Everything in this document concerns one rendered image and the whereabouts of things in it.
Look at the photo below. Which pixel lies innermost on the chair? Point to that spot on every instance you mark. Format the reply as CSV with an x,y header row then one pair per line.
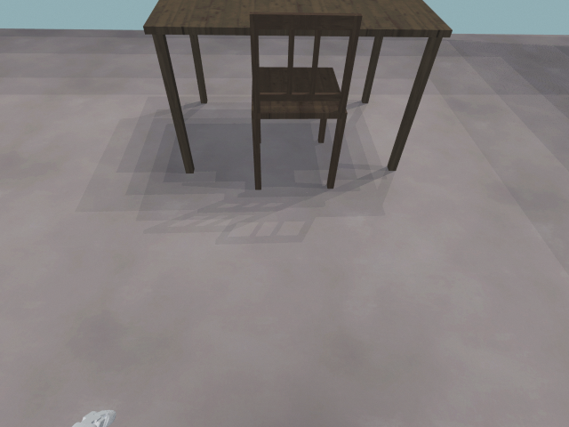
x,y
301,93

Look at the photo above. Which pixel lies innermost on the table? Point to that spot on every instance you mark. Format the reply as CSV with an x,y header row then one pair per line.
x,y
390,18

